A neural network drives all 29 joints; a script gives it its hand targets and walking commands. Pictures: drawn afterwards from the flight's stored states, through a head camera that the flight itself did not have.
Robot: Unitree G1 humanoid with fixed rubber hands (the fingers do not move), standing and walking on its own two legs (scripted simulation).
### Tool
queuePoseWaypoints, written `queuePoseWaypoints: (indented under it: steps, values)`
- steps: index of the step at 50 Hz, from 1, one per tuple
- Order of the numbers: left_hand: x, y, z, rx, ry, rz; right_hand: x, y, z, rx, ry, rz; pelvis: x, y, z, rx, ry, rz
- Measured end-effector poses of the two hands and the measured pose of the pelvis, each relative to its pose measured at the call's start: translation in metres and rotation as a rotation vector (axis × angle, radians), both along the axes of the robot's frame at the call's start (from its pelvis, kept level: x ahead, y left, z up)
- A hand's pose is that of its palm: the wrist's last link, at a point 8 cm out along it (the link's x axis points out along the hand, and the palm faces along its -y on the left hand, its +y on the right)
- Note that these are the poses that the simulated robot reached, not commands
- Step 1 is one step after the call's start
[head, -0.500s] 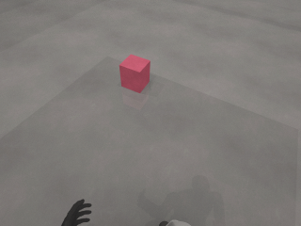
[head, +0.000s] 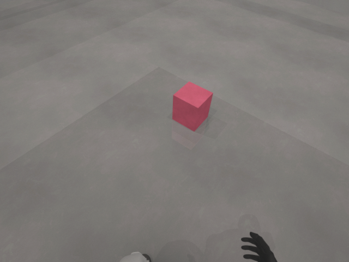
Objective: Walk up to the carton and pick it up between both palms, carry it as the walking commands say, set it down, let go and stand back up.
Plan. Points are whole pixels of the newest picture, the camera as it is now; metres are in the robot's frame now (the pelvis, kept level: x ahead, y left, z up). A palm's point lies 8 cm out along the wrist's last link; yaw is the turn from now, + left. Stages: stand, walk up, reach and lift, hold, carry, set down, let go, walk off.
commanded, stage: walk up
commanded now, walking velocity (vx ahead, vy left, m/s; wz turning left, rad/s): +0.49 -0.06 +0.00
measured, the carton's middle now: (191, 106) +1.24 -0.08 -0.64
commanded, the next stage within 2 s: none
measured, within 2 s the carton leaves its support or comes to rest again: neither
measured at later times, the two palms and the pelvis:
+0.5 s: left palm (126, 168) +0.39 +0.17 -0.11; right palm out of the picture +0.11 -0.26 -0.12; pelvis +0.23 -0.04 +0.01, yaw +0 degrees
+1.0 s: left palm (124, 186) +0.34 +0.17 -0.11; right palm (249, 120) +0.63 -0.25 -0.11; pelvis +0.46 -0.04 +0.01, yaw +0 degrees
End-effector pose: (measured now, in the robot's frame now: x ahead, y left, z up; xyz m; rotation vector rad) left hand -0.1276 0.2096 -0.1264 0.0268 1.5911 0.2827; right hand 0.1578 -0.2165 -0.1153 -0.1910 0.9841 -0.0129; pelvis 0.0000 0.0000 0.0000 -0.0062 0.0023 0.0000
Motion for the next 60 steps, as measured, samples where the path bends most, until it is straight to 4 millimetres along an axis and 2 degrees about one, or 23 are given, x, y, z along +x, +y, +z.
queuePoseWaypoints:
  steps: [2, 3, 7, 11, 14, 17, 19, 22, 26, 28, 30, 32, 37, 40, 42, 46, 49, 52, 54, 56, 60]
  values:
    - [0.026, 0.015, -0.017, -0.018, 0.016, -0.028, 0.020, 0.003, -0.005, -0.041, -0.035, -0.026, 0.022, 0.012, -0.013, -0.009, -0.001, -0.008]
    - [0.046, 0.022, -0.022, -0.021, 0.001, -0.047, 0.020, 0.002, -0.006, -0.055, -0.022, -0.047, 0.031, 0.015, -0.014, -0.008, -0.001, -0.007]
    - [0.154, 0.049, -0.023, -0.006, -0.162, -0.123, -0.021, -0.014, 0.002, -0.113, 0.144, -0.152, 0.065, 0.020, 0.000, -0.016, -0.006, -0.012]
    - [0.261, 0.056, -0.011, -0.003, -0.316, -0.195, -0.064, -0.019, 0.013, -0.134, 0.293, -0.240, 0.099, 0.019, 0.013, -0.025, -0.008, -0.006]
    - [0.327, 0.048, -0.002, -0.013, -0.401, -0.232, -0.088, -0.017, 0.017, -0.126, 0.389, -0.285, 0.124, 0.014, 0.018, -0.028, -0.005, -0.002]
    - [0.383, 0.030, 0.006, -0.035, -0.463, -0.269, -0.098, -0.015, 0.019, -0.103, 0.463, -0.323, 0.149, 0.004, 0.019, -0.026, 0.001, 0.001]
    - [0.419, 0.014, 0.011, -0.050, -0.500, -0.294, -0.096, -0.016, 0.018, -0.085, 0.496, -0.345, 0.167, -0.005, 0.019, -0.022, 0.005, 0.002]
    - [0.471, -0.013, 0.015, -0.058, -0.548, -0.332, -0.080, -0.025, 0.012, -0.057, 0.525, -0.366, 0.195, -0.021, 0.015, -0.010, 0.013, 0.000]
    - [0.533, -0.045, 0.014, -0.011, -0.608, -0.362, -0.039, -0.051, -0.013, -0.016, 0.552, -0.359, 0.242, -0.050, -0.001, 0.017, 0.017, 0.005]
    - [0.545, -0.051, 0.009, 0.032, -0.615, -0.340, -0.006, -0.068, -0.028, -0.010, 0.547, -0.321, 0.260, -0.063, -0.010, 0.017, 0.014, 0.005]
    - [0.533, -0.049, 0.010, 0.060, -0.554, -0.299, 0.043, -0.084, -0.032, -0.010, 0.484, -0.283, 0.277, -0.069, -0.006, 0.024, 0.013, 0.007]
    - [0.511, -0.044, 0.015, 0.088, -0.467, -0.251, 0.098, -0.096, -0.031, -0.006, 0.400, -0.238, 0.294, -0.073, 0.002, 0.032, 0.012, 0.008]
    - [0.455, -0.041, 0.026, 0.119, -0.268, -0.130, 0.226, -0.107, -0.019, 0.007, 0.234, -0.144, 0.338, -0.079, 0.016, 0.039, 0.007, 0.000]
    - [0.432, -0.046, 0.030, 0.109, -0.171, -0.075, 0.288, -0.101, -0.012, 0.016, 0.174, -0.104, 0.364, -0.077, 0.019, 0.036, 0.006, -0.002]
    - [0.425, -0.051, 0.031, 0.096, -0.120, -0.043, 0.325, -0.093, -0.007, 0.025, 0.142, -0.077, 0.382, -0.073, 0.020, 0.033, 0.007, -0.003]
    - [0.433, -0.054, 0.029, 0.066, -0.056, 0.002, 0.398, -0.067, -0.001, 0.045, 0.079, -0.023, 0.419, -0.061, 0.018, 0.025, 0.010, -0.001]
    - [0.455, -0.048, 0.020, 0.039, -0.028, 0.025, 0.453, -0.042, 0.002, 0.048, 0.028, 0.014, 0.451, -0.048, 0.013, 0.016, 0.012, 0.004]
    - [0.485, -0.033, 0.003, 0.006, 0.006, 0.026, 0.506, -0.022, 0.002, 0.018, -0.031, 0.028, 0.488, -0.030, 0.000, 0.002, 0.011, 0.001]
    - [0.514, -0.018, -0.013, -0.012, 0.016, -0.002, 0.524, -0.018, -0.003, -0.019, -0.057, 0.005, 0.510, -0.019, -0.010, -0.002, 0.009, -0.006]
    - [0.560, -0.002, -0.019, -0.012, -0.034, -0.045, 0.516, -0.023, -0.003, -0.048, -0.011, -0.042, 0.527, -0.013, -0.008, -0.008, 0.008, -0.009]
    - [0.672, 0.023, -0.017, 0.000, -0.198, -0.139, 0.465, -0.044, 0.007, -0.119, 0.171, -0.159, 0.561, -0.009, 0.007, -0.020, 0.001, -0.012]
